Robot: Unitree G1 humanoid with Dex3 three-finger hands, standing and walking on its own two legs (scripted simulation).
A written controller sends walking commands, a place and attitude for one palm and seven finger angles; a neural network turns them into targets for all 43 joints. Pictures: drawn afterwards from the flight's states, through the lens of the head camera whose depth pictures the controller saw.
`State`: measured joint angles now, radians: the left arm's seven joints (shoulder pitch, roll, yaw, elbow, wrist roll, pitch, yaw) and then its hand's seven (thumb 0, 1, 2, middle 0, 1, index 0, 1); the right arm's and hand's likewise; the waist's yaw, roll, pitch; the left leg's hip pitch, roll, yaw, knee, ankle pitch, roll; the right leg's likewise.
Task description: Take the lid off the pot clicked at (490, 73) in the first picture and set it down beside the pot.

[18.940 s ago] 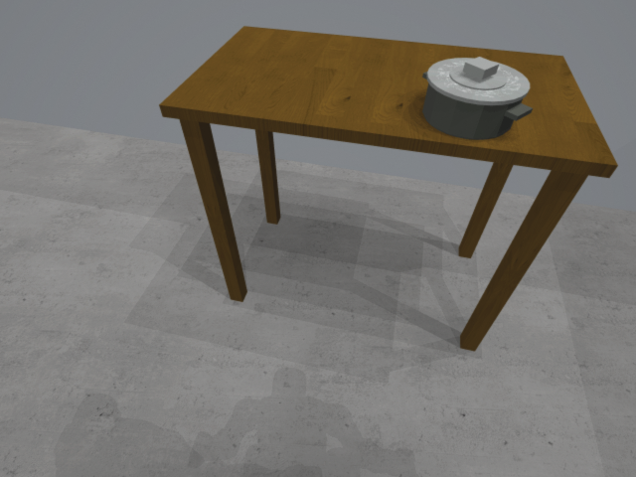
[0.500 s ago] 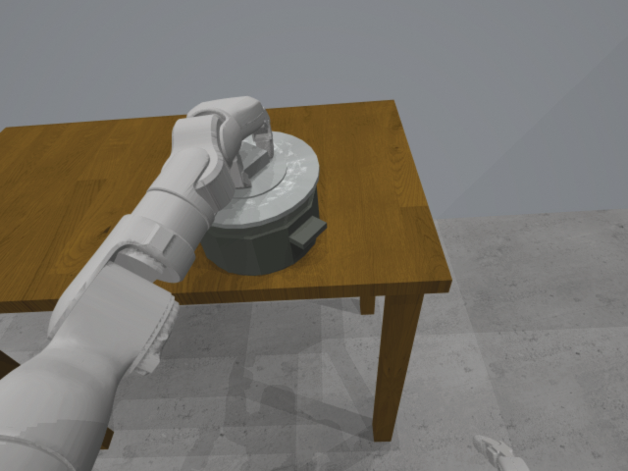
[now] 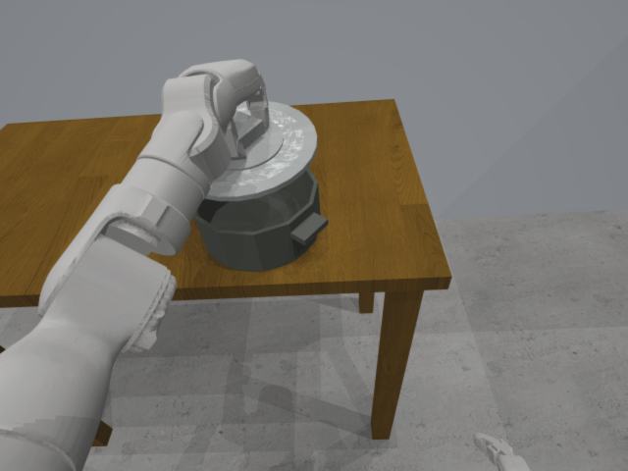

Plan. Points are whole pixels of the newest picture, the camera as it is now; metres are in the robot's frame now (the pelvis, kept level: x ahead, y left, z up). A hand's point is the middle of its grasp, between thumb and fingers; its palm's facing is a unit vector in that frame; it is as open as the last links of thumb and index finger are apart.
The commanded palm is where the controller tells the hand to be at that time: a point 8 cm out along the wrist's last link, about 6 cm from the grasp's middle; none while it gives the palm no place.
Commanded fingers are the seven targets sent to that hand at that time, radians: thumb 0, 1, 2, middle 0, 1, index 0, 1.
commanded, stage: lift the lid straight up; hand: left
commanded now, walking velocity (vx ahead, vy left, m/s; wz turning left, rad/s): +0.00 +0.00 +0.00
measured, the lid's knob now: (239, 130) +0.49 +0.10 +0.22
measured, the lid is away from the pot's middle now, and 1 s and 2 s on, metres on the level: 0.00 0.02 0.11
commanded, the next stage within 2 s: move the lid sideways beside the pot in 1.00 s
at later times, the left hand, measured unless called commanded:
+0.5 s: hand (214, 100) +0.45 +0.11 +0.28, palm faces -0.15 -0.07 -0.99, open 8.5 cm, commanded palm +0.43 +0.11 +0.35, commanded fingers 0.00 0.48 1.13 -0.84 -0.98 -0.83 -0.98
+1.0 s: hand (208, 71) +0.46 +0.11 +0.31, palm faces -0.12 -0.08 -0.99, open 8.5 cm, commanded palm +0.44 +0.11 +0.37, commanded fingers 0.00 0.48 1.13 -0.84 -0.98 -0.83 -0.98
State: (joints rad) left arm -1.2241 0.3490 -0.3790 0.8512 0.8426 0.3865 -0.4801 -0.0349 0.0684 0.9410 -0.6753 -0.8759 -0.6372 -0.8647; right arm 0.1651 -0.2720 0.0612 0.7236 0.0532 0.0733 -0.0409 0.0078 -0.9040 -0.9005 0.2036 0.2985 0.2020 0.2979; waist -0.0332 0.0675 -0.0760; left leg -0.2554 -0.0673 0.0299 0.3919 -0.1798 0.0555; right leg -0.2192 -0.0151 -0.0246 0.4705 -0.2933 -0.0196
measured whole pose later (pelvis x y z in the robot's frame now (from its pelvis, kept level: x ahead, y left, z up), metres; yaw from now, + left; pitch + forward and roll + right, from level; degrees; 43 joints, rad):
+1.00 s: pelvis +0.00 +0.01 +0.00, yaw +0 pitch +3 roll +1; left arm -1.44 0.37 -0.36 0.95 0.89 0.46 -0.53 -0.04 0.07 0.94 -0.68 -0.88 -0.64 -0.87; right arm 0.18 -0.27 0.07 0.72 0.06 0.07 -0.03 0.01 -0.90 -0.90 0.20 0.30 0.20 0.30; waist -0.03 0.07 -0.08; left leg -0.27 -0.07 0.03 0.38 -0.17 0.06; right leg -0.23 -0.02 -0.02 0.46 -0.28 -0.01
